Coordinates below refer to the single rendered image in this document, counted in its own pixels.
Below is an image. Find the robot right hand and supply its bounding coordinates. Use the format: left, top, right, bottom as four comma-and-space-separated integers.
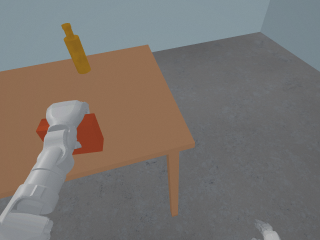
251, 219, 281, 240

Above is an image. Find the sponge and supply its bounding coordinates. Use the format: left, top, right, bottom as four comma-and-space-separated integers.
36, 113, 104, 155

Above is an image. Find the left robot forearm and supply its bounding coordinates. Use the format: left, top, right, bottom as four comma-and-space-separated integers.
0, 122, 77, 226

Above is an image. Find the robot left upper arm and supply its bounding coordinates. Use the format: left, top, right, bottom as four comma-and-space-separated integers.
0, 209, 54, 240

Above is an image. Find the table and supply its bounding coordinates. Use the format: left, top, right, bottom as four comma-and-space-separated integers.
0, 44, 195, 217

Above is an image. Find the robot left hand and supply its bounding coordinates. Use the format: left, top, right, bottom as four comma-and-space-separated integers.
46, 100, 90, 149

